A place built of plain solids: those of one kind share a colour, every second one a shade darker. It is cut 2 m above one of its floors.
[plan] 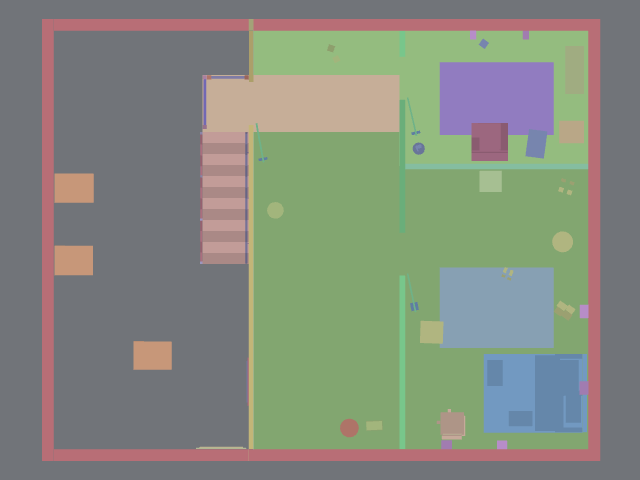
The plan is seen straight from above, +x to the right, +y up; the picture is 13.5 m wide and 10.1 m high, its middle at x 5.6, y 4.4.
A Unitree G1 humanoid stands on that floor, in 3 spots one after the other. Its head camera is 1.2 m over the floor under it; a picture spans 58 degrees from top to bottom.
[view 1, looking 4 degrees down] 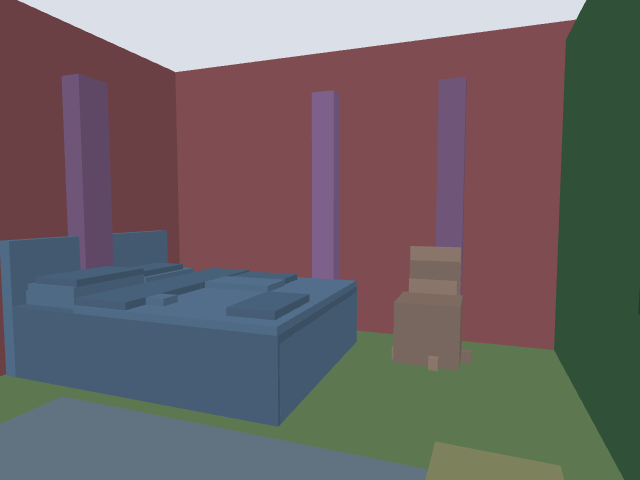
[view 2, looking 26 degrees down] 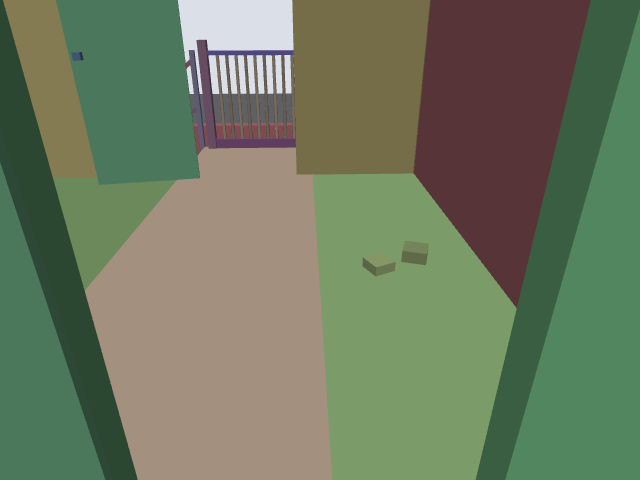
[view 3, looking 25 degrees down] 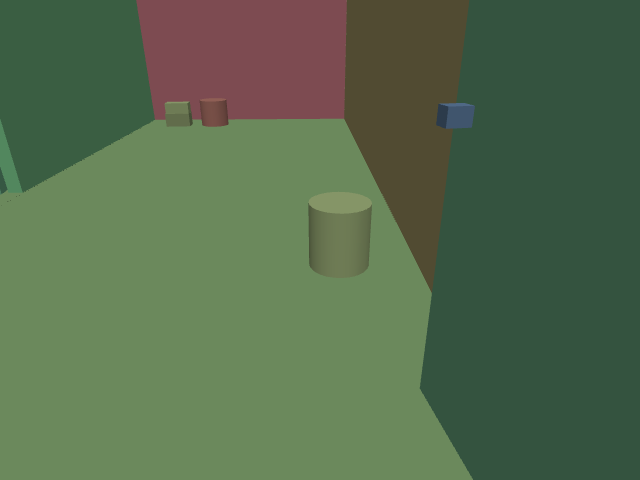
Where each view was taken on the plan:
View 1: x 8.03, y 4.10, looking -70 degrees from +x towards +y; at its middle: curtains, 4.18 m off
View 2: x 8.03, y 7.80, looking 178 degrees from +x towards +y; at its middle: upper_floor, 2.74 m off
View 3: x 4.85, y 7.27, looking -92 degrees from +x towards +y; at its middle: clutter_clhall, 2.34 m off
